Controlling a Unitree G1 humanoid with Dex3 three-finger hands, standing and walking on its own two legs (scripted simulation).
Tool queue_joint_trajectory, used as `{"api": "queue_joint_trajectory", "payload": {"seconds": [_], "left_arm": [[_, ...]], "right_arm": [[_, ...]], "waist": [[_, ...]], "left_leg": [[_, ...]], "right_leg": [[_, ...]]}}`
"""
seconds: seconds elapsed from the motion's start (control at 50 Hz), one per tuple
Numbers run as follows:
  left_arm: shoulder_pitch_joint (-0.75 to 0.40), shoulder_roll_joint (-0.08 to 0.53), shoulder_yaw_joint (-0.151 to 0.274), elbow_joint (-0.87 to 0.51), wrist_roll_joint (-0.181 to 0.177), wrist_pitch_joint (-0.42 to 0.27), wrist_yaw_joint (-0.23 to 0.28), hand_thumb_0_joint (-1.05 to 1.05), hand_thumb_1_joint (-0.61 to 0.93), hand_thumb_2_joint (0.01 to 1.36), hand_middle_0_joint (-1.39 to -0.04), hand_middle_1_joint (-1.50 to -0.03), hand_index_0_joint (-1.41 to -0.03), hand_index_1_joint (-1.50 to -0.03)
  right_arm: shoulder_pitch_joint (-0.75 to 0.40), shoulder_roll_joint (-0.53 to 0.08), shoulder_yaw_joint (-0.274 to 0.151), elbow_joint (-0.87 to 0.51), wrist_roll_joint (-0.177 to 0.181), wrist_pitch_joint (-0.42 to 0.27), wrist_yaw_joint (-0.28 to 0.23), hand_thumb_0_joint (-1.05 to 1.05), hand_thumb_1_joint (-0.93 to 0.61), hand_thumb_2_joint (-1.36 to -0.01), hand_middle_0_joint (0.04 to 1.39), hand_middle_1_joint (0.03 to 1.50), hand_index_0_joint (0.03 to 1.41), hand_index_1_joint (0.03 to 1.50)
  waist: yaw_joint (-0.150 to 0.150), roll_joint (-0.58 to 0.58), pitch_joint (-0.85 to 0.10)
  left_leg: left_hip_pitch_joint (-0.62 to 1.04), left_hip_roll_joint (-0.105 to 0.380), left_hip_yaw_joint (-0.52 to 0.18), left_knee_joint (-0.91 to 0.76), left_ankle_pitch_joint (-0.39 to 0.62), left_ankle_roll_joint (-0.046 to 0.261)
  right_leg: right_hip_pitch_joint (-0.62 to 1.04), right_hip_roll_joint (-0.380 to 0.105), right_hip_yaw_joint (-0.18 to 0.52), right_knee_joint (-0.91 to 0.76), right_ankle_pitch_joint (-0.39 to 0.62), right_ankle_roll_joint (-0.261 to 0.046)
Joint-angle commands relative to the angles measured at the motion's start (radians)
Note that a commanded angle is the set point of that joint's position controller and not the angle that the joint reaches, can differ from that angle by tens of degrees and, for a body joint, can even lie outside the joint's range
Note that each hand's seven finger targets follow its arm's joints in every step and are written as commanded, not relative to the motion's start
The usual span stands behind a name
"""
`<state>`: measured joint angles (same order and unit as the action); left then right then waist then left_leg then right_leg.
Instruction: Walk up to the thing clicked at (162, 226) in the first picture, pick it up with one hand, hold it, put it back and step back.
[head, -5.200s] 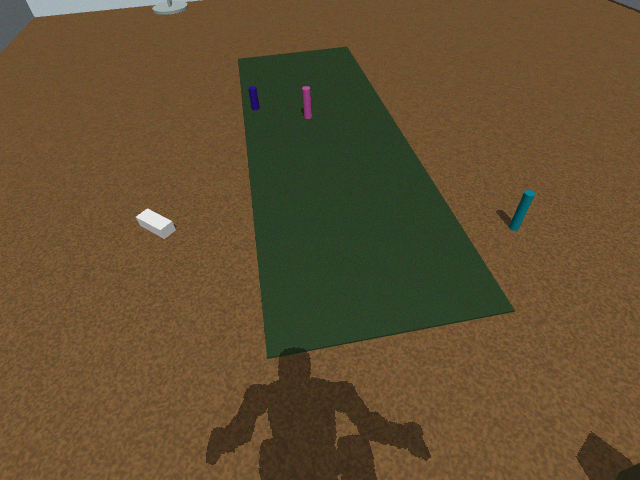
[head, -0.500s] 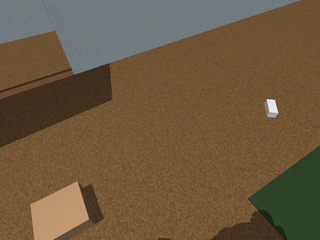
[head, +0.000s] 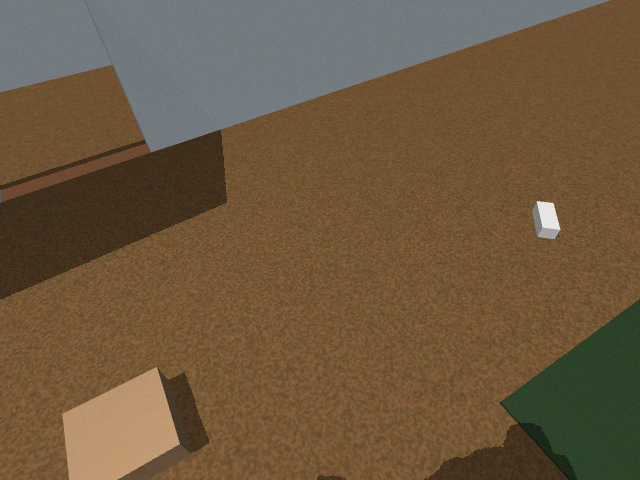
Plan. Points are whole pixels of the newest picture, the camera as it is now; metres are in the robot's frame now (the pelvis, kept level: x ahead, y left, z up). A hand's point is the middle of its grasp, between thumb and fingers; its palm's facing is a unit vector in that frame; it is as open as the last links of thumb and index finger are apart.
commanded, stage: stand
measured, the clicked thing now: (545, 219) +1.27 -0.97 -0.75
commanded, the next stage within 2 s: walk up in 1.10 s
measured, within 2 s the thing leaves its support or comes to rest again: neither
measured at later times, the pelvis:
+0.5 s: pelvis +0.00 +0.00 +0.00, yaw +0 degrees
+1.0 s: pelvis +0.00 +0.00 +0.00, yaw +0 degrees
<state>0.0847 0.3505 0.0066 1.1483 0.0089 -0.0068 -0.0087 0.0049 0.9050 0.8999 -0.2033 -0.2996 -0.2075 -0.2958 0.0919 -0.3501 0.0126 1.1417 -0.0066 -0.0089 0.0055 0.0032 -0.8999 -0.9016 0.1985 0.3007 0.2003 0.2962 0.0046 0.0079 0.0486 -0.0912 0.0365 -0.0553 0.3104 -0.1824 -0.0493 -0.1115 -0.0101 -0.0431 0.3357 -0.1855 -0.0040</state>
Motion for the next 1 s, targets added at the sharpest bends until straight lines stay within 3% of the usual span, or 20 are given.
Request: {"api": "queue_joint_trajectory", "payload": {"seconds": [0.0,0.12,0.24,0.5,0.64,0.7,0.84,0.9,0.98], "left_arm": [[-0.032,0.214,0.036,-0.057,-0.002,-0.023,0.013,0.000,0.900,0.900,-0.200,-0.300,-0.200,-0.300],[-0.037,0.225,0.041,-0.062,-0.002,-0.020,0.013,0.000,0.900,0.900,-0.200,-0.300,-0.200,-0.300],[-0.031,0.226,0.042,-0.065,-0.001,-0.022,0.013,0.000,0.900,0.900,-0.200,-0.300,-0.200,-0.300],[-0.022,0.234,0.043,-0.067,-0.002,-0.021,0.013,0.000,0.900,0.900,-0.200,-0.300,-0.200,-0.300],[-0.018,0.225,0.040,-0.071,-0.001,-0.026,0.014,0.000,0.900,0.900,-0.200,-0.300,-0.200,-0.300],[-0.019,0.223,0.038,-0.068,-0.002,-0.024,0.014,0.000,0.900,0.900,-0.200,-0.300,-0.200,-0.300],[-0.019,0.220,0.038,-0.068,-0.002,-0.023,0.014,0.000,0.900,0.900,-0.200,-0.300,-0.200,-0.300],[-0.015,0.227,0.041,-0.069,-0.003,-0.023,0.014,0.000,0.900,0.900,-0.200,-0.300,-0.200,-0.300],[-0.016,0.227,0.042,-0.074,-0.001,-0.023,0.014,0.000,0.900,0.900,-0.200,-0.300,-0.200,-0.300]], "right_arm": [[-0.040,-0.215,-0.040,-0.055,0.000,-0.017,-0.018,0.000,-0.900,-0.900,0.200,0.300,0.200,0.300],[-0.032,-0.219,-0.043,-0.056,-0.002,-0.014,-0.016,0.000,-0.900,-0.900,0.200,0.300,0.200,0.300],[-0.021,-0.212,-0.040,-0.059,-0.003,-0.018,-0.016,0.000,-0.900,-0.900,0.200,0.300,0.200,0.300],[-0.007,-0.212,-0.042,-0.058,-0.004,-0.014,-0.013,0.000,-0.900,-0.900,0.200,0.300,0.200,0.300],[-0.008,-0.216,-0.042,-0.064,-0.004,-0.015,-0.015,0.000,-0.900,-0.900,0.200,0.300,0.200,0.300],[-0.004,-0.214,-0.040,-0.061,-0.003,-0.014,-0.015,0.000,-0.900,-0.900,0.200,0.300,0.200,0.300],[0.001,-0.216,-0.040,-0.060,-0.003,-0.012,-0.015,0.000,-0.900,-0.900,0.200,0.300,0.200,0.300],[0.002,-0.219,-0.042,-0.061,-0.003,-0.012,-0.014,0.000,-0.900,-0.900,0.200,0.300,0.200,0.300],[-0.010,-0.219,-0.043,-0.069,-0.003,-0.016,-0.016,0.000,-0.900,-0.900,0.200,0.300,0.200,0.300]], "waist": [[0.004,0.006,-0.078],[0.003,0.004,-0.056],[0.000,0.001,-0.083],[0.000,-0.014,-0.046],[0.000,-0.004,-0.079],[0.000,-0.002,-0.053],[0.002,0.000,-0.053],[0.002,0.000,-0.052],[0.004,0.002,-0.081]], "left_leg": [[-0.016,0.093,-0.045,-0.026,0.192,0.051],[-0.040,0.088,-0.048,-0.040,0.106,0.054],[-0.028,0.094,-0.045,-0.038,0.158,0.053],[-0.047,0.085,-0.045,-0.044,0.074,0.055],[-0.027,0.091,-0.042,-0.024,0.147,0.055],[-0.038,0.089,-0.042,-0.032,0.109,0.054],[-0.045,0.087,-0.038,-0.033,0.106,0.055],[-0.046,0.084,-0.042,-0.039,0.072,0.054],[-0.025,0.091,-0.042,-0.028,0.150,0.053]], "right_leg": [[0.044,-0.126,0.092,-0.052,0.180,-0.011],[0.018,-0.119,0.097,-0.072,0.067,-0.013],[0.041,-0.124,0.096,-0.049,0.147,-0.015],[0.002,-0.119,0.106,-0.071,0.054,-0.019],[0.028,-0.123,0.105,-0.054,0.156,-0.015],[0.015,-0.120,0.106,-0.066,0.106,-0.015],[0.025,-0.121,0.105,-0.064,0.120,-0.017],[0.014,-0.116,0.106,-0.071,0.056,-0.016],[0.040,-0.124,0.106,-0.051,0.162,-0.020]]}}
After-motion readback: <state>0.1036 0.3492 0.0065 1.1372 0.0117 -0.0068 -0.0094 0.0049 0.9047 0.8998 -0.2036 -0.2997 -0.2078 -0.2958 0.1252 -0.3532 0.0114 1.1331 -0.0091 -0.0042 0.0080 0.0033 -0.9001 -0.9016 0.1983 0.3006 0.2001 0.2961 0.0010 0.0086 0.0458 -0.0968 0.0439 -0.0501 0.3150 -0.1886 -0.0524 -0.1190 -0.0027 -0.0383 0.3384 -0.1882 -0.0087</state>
